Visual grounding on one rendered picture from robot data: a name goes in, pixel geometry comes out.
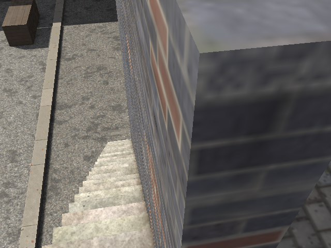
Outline stairs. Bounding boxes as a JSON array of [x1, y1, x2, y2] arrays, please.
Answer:
[[42, 139, 154, 248]]

